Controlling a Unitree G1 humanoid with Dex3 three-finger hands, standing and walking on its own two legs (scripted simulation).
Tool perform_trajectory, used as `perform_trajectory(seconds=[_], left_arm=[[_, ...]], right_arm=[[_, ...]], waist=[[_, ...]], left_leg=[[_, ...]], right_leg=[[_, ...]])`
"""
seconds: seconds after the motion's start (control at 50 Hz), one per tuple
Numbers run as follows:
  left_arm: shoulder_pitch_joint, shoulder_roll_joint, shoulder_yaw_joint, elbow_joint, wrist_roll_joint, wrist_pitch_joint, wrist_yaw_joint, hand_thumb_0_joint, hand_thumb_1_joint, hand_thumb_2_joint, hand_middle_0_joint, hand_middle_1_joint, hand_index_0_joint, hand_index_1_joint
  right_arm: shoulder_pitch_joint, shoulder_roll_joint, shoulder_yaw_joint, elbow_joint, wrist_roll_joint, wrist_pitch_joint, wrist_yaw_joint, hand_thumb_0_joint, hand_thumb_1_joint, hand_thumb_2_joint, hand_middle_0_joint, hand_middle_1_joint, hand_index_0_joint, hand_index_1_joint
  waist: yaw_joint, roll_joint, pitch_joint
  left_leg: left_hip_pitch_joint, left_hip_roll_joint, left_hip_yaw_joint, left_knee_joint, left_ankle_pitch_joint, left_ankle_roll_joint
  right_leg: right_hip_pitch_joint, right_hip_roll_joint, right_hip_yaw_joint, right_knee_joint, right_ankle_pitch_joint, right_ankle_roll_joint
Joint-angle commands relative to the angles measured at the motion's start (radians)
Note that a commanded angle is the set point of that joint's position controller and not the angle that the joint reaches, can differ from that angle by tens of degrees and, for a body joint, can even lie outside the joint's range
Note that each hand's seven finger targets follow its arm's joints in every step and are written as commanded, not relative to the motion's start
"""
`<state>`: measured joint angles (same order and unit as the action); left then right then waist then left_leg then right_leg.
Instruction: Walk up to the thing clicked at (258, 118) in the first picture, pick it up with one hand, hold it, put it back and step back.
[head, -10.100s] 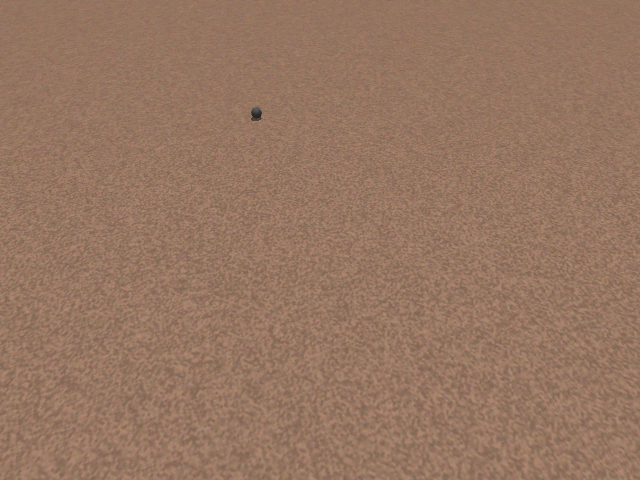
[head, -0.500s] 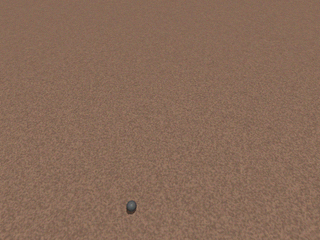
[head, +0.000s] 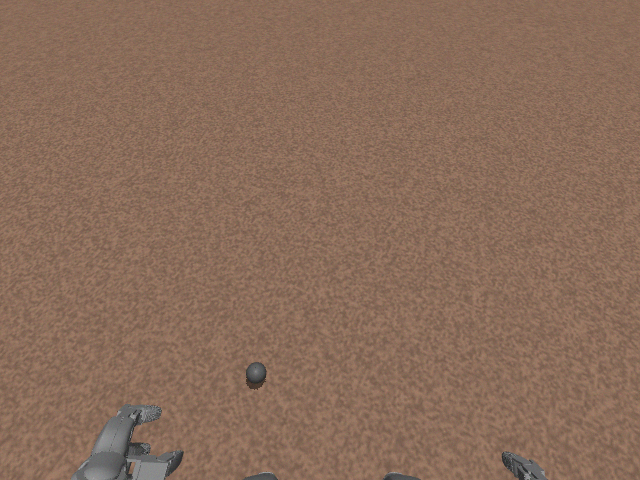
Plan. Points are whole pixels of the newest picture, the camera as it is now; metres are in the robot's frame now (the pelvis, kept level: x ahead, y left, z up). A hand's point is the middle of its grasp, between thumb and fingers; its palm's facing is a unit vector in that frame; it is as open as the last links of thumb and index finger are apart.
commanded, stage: rise first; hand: left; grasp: from above
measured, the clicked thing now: (256, 372) +0.44 +0.21 -0.72
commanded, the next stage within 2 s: none
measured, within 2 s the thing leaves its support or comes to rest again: neither
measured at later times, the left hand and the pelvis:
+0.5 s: hand out of the picture +0.13 +0.26 -0.23, palm faces -0.23 -0.83 -0.50, open 14.1 cm; pelvis -0.01 +0.01 -0.08, yaw +0 degrees
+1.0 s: hand (200, 417) +0.27 +0.28 -0.43, palm faces -0.46 -0.35 -0.82, open 14.0 cm; pelvis -0.08 +0.00 -0.29, yaw -1 degrees
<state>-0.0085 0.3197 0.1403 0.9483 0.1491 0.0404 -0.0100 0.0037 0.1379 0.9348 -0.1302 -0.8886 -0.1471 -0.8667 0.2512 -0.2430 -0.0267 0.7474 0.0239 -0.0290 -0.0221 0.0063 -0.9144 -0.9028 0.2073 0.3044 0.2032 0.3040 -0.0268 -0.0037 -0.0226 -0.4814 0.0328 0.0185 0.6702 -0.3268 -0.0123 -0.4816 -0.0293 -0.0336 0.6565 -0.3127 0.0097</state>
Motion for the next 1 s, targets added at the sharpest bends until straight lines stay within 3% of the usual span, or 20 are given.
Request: perform_trajectory(seconds=[0.0,0.04,0.1,0.18,0.24,0.34,0.44,0.48,0.58,0.6,0.64,0.68,0.72,0.76,0.82,0.84,0.9,0.96,0.98], left_arm=[[0.041,0.161,0.020,-0.139,0.019,0.060,0.042,0.000,-0.541,0.998,-0.082,-1.075,-0.079,-1.079],[0.042,0.153,0.024,-0.183,0.031,0.066,0.046,0.000,-0.574,1.005,-0.080,-1.084,-0.074,-1.090],[0.027,0.157,0.039,-0.304,0.055,0.043,0.050,0.000,-0.569,0.992,-0.076,-1.083,-0.077,-1.083],[0.135,0.159,0.049,-0.419,0.103,0.033,0.061,0.000,-0.586,1.011,-0.082,-1.084,-0.074,-1.093],[0.183,0.153,0.037,-0.501,0.136,0.058,0.071,0.000,-0.576,1.012,-0.082,-1.085,-0.073,-1.095],[0.258,0.124,0.019,-0.596,0.140,0.104,0.074,0.000,-0.575,1.011,-0.084,-1.081,-0.074,-1.092],[0.126,0.146,-0.004,-0.538,0.214,0.093,0.078,0.000,-0.580,0.998,-0.090,-1.070,-0.084,-1.076],[0.086,0.156,0.009,-0.480,0.256,0.063,0.085,0.000,-0.572,0.995,-0.085,-1.079,-0.084,-1.081],[-0.022,0.186,-0.026,-0.525,0.368,-0.041,0.115,0.000,-0.519,0.965,-0.111,-1.066,-0.114,-1.064],[-0.016,0.175,-0.040,-0.474,0.389,-0.053,0.121,0.000,-0.515,0.956,-0.111,-1.070,-0.120,-1.061],[-0.026,0.201,-0.028,-0.428,0.433,-0.076,0.141,0.000,-0.543,0.980,-0.092,-1.078,-0.095,-1.076],[-0.115,0.278,0.014,-0.456,0.477,-0.089,0.169,0.000,-0.542,0.992,-0.069,-1.098,-0.078,-1.090],[-0.176,0.297,0.016,-0.429,0.516,-0.085,0.191,0.000,-0.563,1.003,-0.067,-1.093,-0.071,-1.089],[-0.260,0.316,0.018,-0.357,0.558,-0.084,0.208,0.000,-0.544,1.003,-0.058,-1.088,-0.065,-1.081],[-0.408,0.373,0.030,-0.303,0.608,-0.096,0.219,0.000,-0.549,1.009,-0.059,-1.071,-0.062,-1.068],[-0.445,0.335,-0.003,-0.255,0.623,-0.100,0.215,0.000,-0.551,1.012,-0.059,-1.069,-0.063,-1.066],[-0.591,0.410,-0.001,-0.183,0.664,-0.138,0.214,0.000,-0.552,1.018,-0.071,-1.066,-0.071,-1.066],[-0.687,0.475,0.011,-0.130,0.712,-0.174,0.214,0.000,-0.533,1.001,-0.074,-1.079,-0.088,-1.065],[-0.715,0.467,-0.004,-0.102,0.728,-0.184,0.215,0.000,-0.540,1.014,-0.073,-1.067,-0.080,-1.060]], right_arm=[[-0.056,-0.164,-0.059,-0.185,0.007,-0.051,-0.003,0.000,-0.900,-0.902,0.200,0.300,0.200,0.300],[-0.047,-0.161,-0.063,-0.200,0.004,-0.066,0.001,0.000,-0.896,-0.901,0.200,0.300,0.200,0.300],[-0.026,-0.157,-0.072,-0.221,-0.007,-0.093,0.001,0.000,-0.886,-0.897,0.200,0.300,0.200,0.300],[-0.025,-0.148,-0.074,-0.251,-0.014,-0.119,-0.005,0.000,-0.889,-0.898,0.200,0.300,0.200,0.300],[-0.025,-0.145,-0.075,-0.268,-0.015,-0.125,-0.010,0.000,-0.884,-0.897,0.200,0.300,0.200,0.300],[-0.040,-0.145,-0.079,-0.296,-0.014,-0.135,-0.010,0.000,-0.887,-0.897,0.200,0.300,0.200,0.300],[-0.064,-0.140,-0.068,-0.296,-0.020,-0.165,-0.012,0.000,-0.910,-0.903,0.200,0.300,0.200,0.300],[-0.074,-0.146,-0.069,-0.288,-0.027,-0.178,-0.004,0.000,-0.903,-0.901,0.200,0.300,0.200,0.300],[-0.093,-0.178,-0.081,-0.280,-0.025,-0.204,0.017,0.000,-0.879,-0.896,0.200,0.300,0.200,0.300],[-0.091,-0.184,-0.083,-0.272,-0.022,-0.204,0.021,0.000,-0.887,-0.898,0.200,0.300,0.200,0.300],[-0.100,-0.193,-0.089,-0.256,-0.019,-0.200,0.027,0.000,-0.887,-0.899,0.200,0.300,0.200,0.300],[-0.096,-0.206,-0.098,-0.238,-0.016,-0.192,0.030,0.000,-0.879,-0.896,0.200,0.300,0.200,0.300],[-0.092,-0.210,-0.102,-0.224,-0.013,-0.179,0.034,0.000,-0.898,-0.902,0.200,0.300,0.200,0.300],[-0.087,-0.211,-0.103,-0.200,-0.013,-0.170,0.036,0.000,-0.880,-0.897,0.200,0.300,0.200,0.300],[-0.067,-0.207,-0.106,-0.174,-0.020,-0.156,0.046,0.000,-0.882,-0.897,0.200,0.300,0.200,0.300],[-0.063,-0.205,-0.106,-0.169,-0.023,-0.156,0.049,0.000,-0.887,-0.898,0.200,0.300,0.200,0.300],[-0.057,-0.203,-0.113,-0.151,-0.032,-0.151,0.049,0.000,-0.887,-0.899,0.200,0.300,0.200,0.300],[-0.047,-0.208,-0.112,-0.131,-0.042,-0.141,0.050,0.000,-0.901,-0.902,0.200,0.300,0.200,0.300],[-0.043,-0.210,-0.112,-0.127,-0.045,-0.138,0.051,0.000,-0.898,-0.902,0.200,0.300,0.200,0.300]], waist=[[0.023,0.002,-0.148],[0.018,-0.028,-0.166],[0.016,0.032,-0.242],[0.022,0.080,-0.308],[0.010,0.078,-0.342],[-0.002,0.056,-0.340],[-0.037,0.032,-0.301],[-0.026,0.048,-0.319],[-0.015,0.140,-0.530],[-0.025,0.123,-0.534],[-0.010,0.113,-0.560],[0.003,0.154,-0.640],[-0.003,0.144,-0.662],[-0.012,0.109,-0.660],[-0.006,0.057,-0.746],[-0.026,0.044,-0.752],[-0.030,0.008,-0.731],[-0.025,0.021,-0.754],[-0.039,0.020,-0.749]], left_leg=[[-0.030,-0.040,-0.002,-0.005,0.116,0.010],[-0.079,-0.039,-0.004,0.042,0.078,0.016],[-0.104,-0.026,-0.015,0.129,0.081,0.009],[-0.147,-0.018,-0.029,0.213,0.118,0.001],[-0.169,-0.018,-0.032,0.258,0.144,0.004],[-0.227,-0.010,-0.051,0.305,0.131,0.009],[-0.404,-0.019,-0.039,0.447,0.035,0.023],[-0.482,-0.020,-0.043,0.516,0.020,0.017],[-0.529,-0.021,-0.072,0.664,0.070,0.001],[-0.551,-0.019,-0.084,0.685,0.066,-0.001],[-0.621,-0.023,-0.082,0.748,0.079,0.002],[-0.627,-0.022,-0.084,0.796,0.103,0.000],[-0.680,-0.023,-0.088,0.835,0.096,0.001],[-0.770,-0.031,-0.070,0.895,0.055,0.014],[-0.907,-0.044,-0.032,1.005,-0.005,0.033],[-0.940,-0.046,-0.032,1.030,-0.035,0.035],[-1.078,-0.050,-0.011,1.086,-0.183,0.037],[-1.121,-0.052,-0.004,1.134,-0.240,0.039],[-1.142,-0.052,-0.007,1.149,-0.256,0.040]], right_leg=[[0.001,0.036,-0.019,-0.014,0.069,-0.032],[-0.043,0.035,-0.017,0.031,0.035,-0.028],[-0.134,0.036,-0.017,0.144,0.035,-0.030],[-0.217,0.036,-0.013,0.256,0.055,-0.033],[-0.239,0.034,-0.010,0.289,0.078,-0.030],[-0.289,0.031,-0.011,0.331,0.061,-0.028],[-0.439,0.026,-0.004,0.435,0.006,-0.028],[-0.540,0.025,-0.006,0.529,-0.025,-0.032],[-0.734,0.022,-0.010,0.735,-0.014,-0.038],[-0.774,0.022,-0.017,0.770,-0.019,-0.039],[-0.834,0.024,-0.016,0.829,-0.008,-0.041],[-0.881,0.021,-0.013,0.886,0.007,-0.044],[-0.924,0.019,-0.015,0.926,0.006,-0.045],[-0.954,0.021,-0.010,0.944,-0.008,-0.042],[-0.929,0.022,0.005,0.974,-0.022,-0.033],[-0.957,0.021,0.003,0.992,-0.051,-0.033],[-0.978,0.024,0.012,1.000,-0.195,-0.027],[-1.019,0.025,0.018,1.024,-0.280,-0.029],[-1.043,0.027,0.014,1.037,-0.298,-0.029]])
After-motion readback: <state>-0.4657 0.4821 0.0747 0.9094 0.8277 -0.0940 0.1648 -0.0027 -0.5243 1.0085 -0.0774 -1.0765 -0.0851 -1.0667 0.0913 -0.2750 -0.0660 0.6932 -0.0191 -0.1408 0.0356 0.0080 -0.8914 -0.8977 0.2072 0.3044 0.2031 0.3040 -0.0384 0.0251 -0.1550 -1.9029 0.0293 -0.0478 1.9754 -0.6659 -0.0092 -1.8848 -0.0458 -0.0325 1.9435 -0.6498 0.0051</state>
